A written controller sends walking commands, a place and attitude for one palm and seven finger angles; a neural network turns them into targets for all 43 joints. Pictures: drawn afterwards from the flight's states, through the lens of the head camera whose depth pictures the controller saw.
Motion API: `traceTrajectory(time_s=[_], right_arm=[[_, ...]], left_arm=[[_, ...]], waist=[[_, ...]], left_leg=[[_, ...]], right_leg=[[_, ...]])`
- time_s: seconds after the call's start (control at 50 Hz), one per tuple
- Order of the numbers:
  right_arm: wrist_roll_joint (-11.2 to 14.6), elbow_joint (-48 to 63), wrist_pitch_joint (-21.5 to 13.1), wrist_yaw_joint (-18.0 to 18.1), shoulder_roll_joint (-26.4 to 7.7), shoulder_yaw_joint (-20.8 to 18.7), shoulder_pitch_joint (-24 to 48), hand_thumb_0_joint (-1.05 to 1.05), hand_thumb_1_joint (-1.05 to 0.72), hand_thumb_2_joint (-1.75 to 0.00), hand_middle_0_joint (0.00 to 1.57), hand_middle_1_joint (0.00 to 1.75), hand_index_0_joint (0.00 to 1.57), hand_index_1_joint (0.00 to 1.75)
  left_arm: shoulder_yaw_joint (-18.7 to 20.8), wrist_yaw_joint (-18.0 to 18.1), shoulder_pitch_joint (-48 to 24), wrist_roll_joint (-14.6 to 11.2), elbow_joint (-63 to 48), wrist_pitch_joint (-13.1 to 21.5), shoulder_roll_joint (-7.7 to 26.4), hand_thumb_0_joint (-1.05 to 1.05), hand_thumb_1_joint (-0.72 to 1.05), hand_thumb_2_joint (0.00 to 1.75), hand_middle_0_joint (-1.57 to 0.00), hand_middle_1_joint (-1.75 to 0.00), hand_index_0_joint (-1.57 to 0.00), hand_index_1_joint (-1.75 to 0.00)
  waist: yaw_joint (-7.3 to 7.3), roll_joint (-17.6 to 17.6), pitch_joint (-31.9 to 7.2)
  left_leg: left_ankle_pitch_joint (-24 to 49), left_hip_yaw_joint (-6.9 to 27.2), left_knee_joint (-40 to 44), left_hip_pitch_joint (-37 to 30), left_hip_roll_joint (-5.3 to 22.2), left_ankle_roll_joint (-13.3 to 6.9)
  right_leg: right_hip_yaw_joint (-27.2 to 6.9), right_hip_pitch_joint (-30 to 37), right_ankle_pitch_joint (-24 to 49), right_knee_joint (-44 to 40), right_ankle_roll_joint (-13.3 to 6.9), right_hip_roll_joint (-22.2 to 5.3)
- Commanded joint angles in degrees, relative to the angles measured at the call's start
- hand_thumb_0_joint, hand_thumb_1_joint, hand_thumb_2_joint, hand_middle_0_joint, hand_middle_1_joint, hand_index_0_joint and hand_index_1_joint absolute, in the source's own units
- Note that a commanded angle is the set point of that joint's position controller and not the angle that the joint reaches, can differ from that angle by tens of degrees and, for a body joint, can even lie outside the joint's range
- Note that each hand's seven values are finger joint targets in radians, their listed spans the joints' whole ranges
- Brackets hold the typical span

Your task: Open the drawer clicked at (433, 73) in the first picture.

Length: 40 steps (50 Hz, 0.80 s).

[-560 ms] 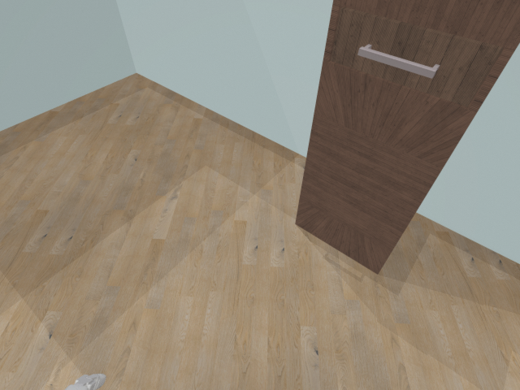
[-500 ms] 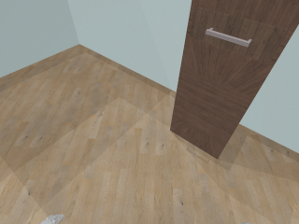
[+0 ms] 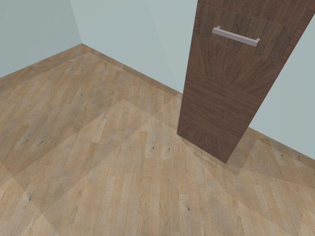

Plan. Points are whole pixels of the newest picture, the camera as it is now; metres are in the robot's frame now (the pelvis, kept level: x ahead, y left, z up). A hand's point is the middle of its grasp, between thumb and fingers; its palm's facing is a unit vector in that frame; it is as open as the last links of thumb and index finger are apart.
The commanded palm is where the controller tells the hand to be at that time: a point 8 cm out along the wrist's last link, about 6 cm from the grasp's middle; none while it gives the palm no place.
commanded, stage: stand and wait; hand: left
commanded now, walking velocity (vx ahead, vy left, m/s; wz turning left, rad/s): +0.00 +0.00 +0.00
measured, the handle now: (235, 35) +0.87 -0.28 +0.12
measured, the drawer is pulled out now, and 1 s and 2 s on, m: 0.00 0.00 0.00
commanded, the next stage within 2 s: look at it before walking up in 0.26 s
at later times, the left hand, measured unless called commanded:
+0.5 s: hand out of the picture +0.08 +0.24 -0.15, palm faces -0.04 -0.94 -0.33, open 7.4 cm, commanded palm none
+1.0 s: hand out of the picture +0.09 +0.24 -0.15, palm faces -0.04 -0.94 -0.34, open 7.4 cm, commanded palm none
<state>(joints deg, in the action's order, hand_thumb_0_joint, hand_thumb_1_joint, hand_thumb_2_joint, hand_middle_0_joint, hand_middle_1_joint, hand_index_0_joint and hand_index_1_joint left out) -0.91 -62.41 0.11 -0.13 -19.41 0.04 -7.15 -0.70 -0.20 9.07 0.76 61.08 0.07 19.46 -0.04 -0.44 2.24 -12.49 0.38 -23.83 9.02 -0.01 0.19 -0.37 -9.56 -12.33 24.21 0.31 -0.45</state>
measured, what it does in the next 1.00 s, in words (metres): stands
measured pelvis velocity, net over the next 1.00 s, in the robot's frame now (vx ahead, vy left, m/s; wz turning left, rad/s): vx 0.01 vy -0.01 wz -0.01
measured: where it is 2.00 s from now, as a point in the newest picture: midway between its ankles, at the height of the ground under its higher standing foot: outside the picture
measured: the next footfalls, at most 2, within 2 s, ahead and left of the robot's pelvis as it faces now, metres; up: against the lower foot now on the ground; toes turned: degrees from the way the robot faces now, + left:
none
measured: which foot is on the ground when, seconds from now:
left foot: down 0.00-1.00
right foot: down 0.00-1.00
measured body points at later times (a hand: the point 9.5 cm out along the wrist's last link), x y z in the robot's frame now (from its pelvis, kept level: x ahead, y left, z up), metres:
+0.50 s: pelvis +0.00 +0.00 +0.00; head +0.00 +0.00 +0.45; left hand +0.08 +0.29 -0.13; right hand +0.07 -0.30 -0.13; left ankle +0.01 +0.12 -0.74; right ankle +0.01 -0.12 -0.74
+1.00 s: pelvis +0.01 -0.01 +0.00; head +0.03 -0.01 +0.45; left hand +0.10 +0.29 -0.13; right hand +0.10 -0.30 -0.13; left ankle +0.01 +0.12 -0.74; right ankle +0.01 -0.12 -0.74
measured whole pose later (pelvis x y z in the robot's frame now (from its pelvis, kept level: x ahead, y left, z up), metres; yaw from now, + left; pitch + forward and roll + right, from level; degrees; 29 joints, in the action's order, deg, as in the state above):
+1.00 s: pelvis +0.01 -0.01 +0.00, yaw +0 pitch -1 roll +0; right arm -0.7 -63.8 -0.4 0.0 -19.5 0.3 -5.3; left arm -0.6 -0.1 7.1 0.8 62.1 0.6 19.6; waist 0.0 0.0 2.4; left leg -12.0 0.2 -20.8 7.4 0.6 0.8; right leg -0.5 -8.4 -12.2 21.9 -0.3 0.1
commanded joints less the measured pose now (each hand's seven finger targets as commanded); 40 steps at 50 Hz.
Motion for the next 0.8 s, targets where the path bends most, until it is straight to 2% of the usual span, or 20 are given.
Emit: traceTrajectory(time_s=[0.0,0.18,0.26,0.5,0.72,0.78], right_arm=[[0.35,3.7,-1.88,0.63,-11.36,-2.44,3.56,0.0,-0.9,-0.9,0.2,0.3,0.2,0.3],[0.3,2.4,-1.83,0.51,-11.54,-2.41,2.49,0.0,-0.9,-0.9,0.2,0.3,0.2,0.3],[0.34,2.27,-1.95,0.52,-11.45,-2.39,2.44,0.0,-0.9,-0.9,0.2,0.3,0.2,0.3],[0.37,2.17,-1.91,0.53,-11.47,-2.45,2.76,0.0,-0.9,-0.9,0.2,0.3,0.2,0.3],[0.48,2.24,-2.02,0.67,-11.64,-2.35,3.15,0.0,-0.9,-0.9,0.2,0.3,0.2,0.3],[0.46,2.19,-2.08,0.75,-11.73,-2.29,3.58,0.0,-0.9,-0.9,0.2,0.3,0.2,0.3]], left_arm=[[2.67,0.92,-3.8,-0.23,-3.54,1.53,11.85,0.0,0.9,0.9,-0.2,-0.3,-0.2,-0.3],[2.67,0.87,-3.86,-0.15,-2.91,1.4,11.89,0.0,0.9,0.9,-0.2,-0.3,-0.2,-0.3],[2.75,0.88,-3.84,-0.13,-2.81,1.53,11.9,0.0,0.9,0.9,-0.2,-0.3,-0.2,-0.3],[2.64,0.89,-4.18,-0.09,-2.7,1.55,11.73,0.0,0.9,0.9,-0.2,-0.3,-0.2,-0.3],[2.69,0.95,-4.1,-0.07,-2.56,1.62,11.8,0.0,0.9,0.9,-0.2,-0.3,-0.2,-0.3],[2.68,0.96,-4.16,-0.09,-2.46,1.59,11.78,0.0,0.9,0.9,-0.2,-0.3,-0.2,-0.3]], waist=[[-0.1,0.65,-3.24],[0.0,0.04,-1.84],[-0.03,0.18,-3.03],[-0.16,0.54,-2.6],[-0.1,0.51,-4.9],[0.01,0.89,-4.37]], left_leg=[[4.57,5.4,4.94,0.21,6.01,-1.92],[1.11,6.12,6.25,1.26,5.92,-1.83],[2.68,6.03,5.92,0.8,6.03,-1.78],[3.74,5.83,6.13,-0.12,6.27,-1.67],[8.05,5.51,5.77,-1.81,6.75,-1.7],[8.79,5.2,6.05,-2.04,6.88,-1.66]], right_leg=[[-6.31,0.31,3.67,-5.03,-2.21,-6.38],[-6.78,-0.97,-2.0,-6.43,-2.13,-6.25],[-6.85,-0.25,-0.26,-6.24,-2.17,-6.31],[-6.77,-0.66,1.72,-6.37,-2.07,-6.26],[-6.04,1.47,7.57,-5.19,-2.04,-6.16],[-5.72,1.41,8.53,-5.04,-1.95,-6.31]])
